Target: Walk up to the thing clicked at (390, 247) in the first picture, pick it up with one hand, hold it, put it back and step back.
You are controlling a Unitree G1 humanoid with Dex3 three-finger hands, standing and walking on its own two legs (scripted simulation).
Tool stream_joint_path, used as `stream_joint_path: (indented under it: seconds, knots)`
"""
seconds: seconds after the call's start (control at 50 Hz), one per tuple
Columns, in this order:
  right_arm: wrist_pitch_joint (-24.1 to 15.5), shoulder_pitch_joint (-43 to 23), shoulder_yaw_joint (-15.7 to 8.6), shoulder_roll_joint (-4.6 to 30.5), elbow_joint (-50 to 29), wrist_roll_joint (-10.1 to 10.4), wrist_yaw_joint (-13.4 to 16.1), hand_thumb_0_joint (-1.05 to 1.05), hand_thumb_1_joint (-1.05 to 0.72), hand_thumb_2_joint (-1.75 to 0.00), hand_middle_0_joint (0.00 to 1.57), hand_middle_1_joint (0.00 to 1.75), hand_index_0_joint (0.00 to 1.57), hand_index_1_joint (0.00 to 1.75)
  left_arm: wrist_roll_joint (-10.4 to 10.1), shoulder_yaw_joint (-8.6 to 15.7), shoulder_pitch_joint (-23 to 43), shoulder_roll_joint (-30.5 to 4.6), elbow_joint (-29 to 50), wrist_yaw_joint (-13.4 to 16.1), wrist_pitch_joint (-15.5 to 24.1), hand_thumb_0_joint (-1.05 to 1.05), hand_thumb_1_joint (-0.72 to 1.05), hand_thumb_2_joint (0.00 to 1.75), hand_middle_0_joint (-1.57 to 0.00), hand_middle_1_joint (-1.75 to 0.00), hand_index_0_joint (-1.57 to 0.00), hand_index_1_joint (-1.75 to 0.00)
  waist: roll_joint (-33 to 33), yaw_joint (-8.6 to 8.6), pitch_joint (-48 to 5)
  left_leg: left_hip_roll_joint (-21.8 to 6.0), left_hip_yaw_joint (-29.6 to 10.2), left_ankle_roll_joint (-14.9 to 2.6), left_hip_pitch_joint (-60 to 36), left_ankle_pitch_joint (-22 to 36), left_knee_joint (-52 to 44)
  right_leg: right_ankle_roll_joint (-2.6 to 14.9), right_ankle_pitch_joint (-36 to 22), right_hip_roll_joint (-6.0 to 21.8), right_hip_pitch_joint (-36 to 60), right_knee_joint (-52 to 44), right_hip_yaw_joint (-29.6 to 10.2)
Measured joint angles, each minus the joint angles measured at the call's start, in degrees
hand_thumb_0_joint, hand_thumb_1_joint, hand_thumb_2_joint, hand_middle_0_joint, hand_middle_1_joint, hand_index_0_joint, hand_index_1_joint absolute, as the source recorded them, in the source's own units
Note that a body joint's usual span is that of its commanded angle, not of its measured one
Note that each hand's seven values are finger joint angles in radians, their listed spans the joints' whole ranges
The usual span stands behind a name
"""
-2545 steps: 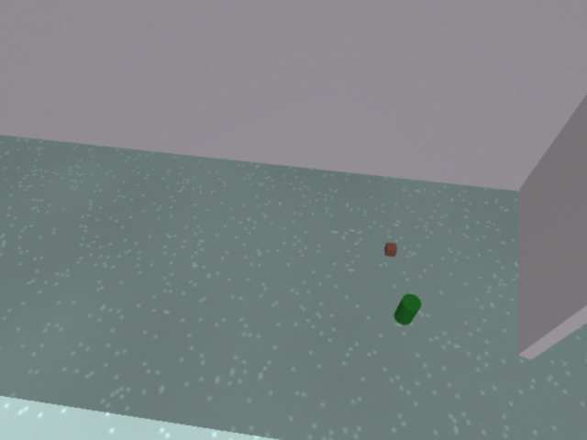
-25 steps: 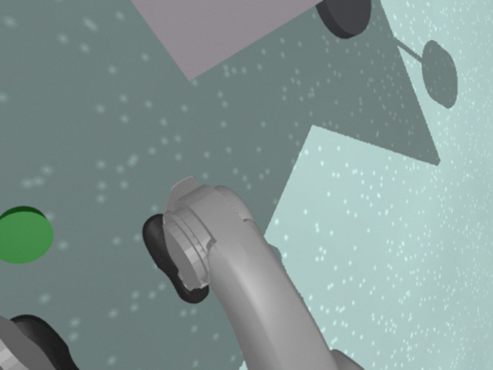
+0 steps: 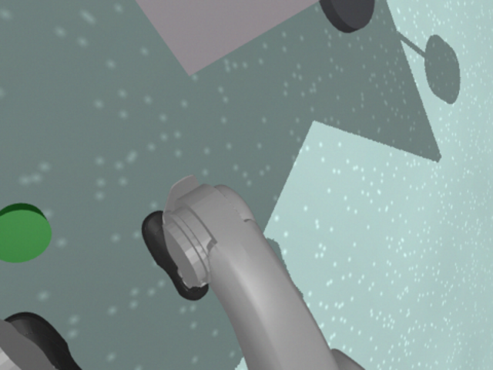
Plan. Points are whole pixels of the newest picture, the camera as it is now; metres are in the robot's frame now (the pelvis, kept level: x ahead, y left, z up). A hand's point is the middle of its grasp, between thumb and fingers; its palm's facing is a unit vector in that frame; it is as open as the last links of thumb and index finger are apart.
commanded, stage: close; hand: left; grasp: from above
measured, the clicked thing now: out of the picture +0.55 +0.32 -0.31
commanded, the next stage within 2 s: none
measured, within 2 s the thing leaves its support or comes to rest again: neither
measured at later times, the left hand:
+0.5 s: hand out of the picture +0.52 +0.30 -0.27, palm faces -0.32 -0.31 -0.90, open 8.7 cm
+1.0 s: hand out of the picture +0.53 +0.30 -0.27, palm faces -0.30 -0.32 -0.90, open 7.7 cm
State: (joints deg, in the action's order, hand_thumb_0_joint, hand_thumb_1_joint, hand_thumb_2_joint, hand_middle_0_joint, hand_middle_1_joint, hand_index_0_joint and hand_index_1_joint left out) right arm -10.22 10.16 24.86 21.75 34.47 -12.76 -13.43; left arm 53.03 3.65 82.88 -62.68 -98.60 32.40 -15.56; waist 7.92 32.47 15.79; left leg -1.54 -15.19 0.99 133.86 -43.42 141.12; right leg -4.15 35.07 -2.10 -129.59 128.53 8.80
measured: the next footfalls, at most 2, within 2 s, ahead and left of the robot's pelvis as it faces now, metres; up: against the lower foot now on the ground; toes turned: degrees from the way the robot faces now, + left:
none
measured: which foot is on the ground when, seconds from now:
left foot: down 0.00-1.00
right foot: down 0.00-1.00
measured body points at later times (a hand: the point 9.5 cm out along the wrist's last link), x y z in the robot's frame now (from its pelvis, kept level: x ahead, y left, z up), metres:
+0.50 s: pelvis +0.00 +0.00 +0.00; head +0.33 +0.11 +0.27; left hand +0.54 +0.31 -0.22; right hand -0.03 -0.23 -0.04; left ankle +0.05 +0.13 -0.30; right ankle +0.13 -0.12 -0.30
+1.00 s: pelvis +0.00 +0.00 +0.00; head +0.34 +0.10 +0.27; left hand +0.54 +0.31 -0.22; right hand -0.03 -0.23 -0.04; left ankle +0.05 +0.13 -0.30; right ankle +0.13 -0.12 -0.30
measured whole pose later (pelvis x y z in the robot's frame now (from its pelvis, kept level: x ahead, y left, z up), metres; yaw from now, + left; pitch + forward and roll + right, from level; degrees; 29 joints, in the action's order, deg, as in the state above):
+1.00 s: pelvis +0.00 +0.00 +0.00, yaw +0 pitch +34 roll -16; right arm -9.9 9.5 24.6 21.5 34.5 -12.5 -13.1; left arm 53.5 4.2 82.6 -63.2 -98.0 31.9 -14.7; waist 8.0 31.9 15.7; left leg -1.6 -15.2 0.9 133.9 -43.7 141.2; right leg -4.2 35.3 -2.0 -129.5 128.6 8.9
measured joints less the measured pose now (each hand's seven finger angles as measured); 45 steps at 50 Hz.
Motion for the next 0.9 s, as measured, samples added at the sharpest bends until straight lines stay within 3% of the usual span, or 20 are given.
stream_joint_path:
  seconds: [0.52,0.9]
  knots:
    - [0.6,-0.5,-0.1,-0.1,-0.1,0.4,0.4,0.00,-0.90,-0.89,0.20,0.30,0.20,0.30,0.9,-0.9,-0.5,0.0,-0.3,-0.9,1.2,0.00,0.26,0.45,-0.61,-0.65,-0.67,-0.56,0.1,-0.60,-0.5,0.1,0.0,-0.20,0.1,-0.1,0.6,-0.06,0.1,0.0,0.1,0.4,0.0]
    - [0.1,-0.7,-0.3,-0.2,-0.2,0.3,0.4,0.00,-0.89,-0.89,0.20,0.30,0.20,0.30,0.5,0.9,0.1,-0.8,-0.1,0.0,0.8,0.00,0.36,0.34,-0.68,-0.58,-0.76,-0.48,0.2,-0.15,0.1,-0.1,-0.2,0.05,-0.1,-0.3,0.1,0.11,0.2,0.0,0.1,0.0,0.2]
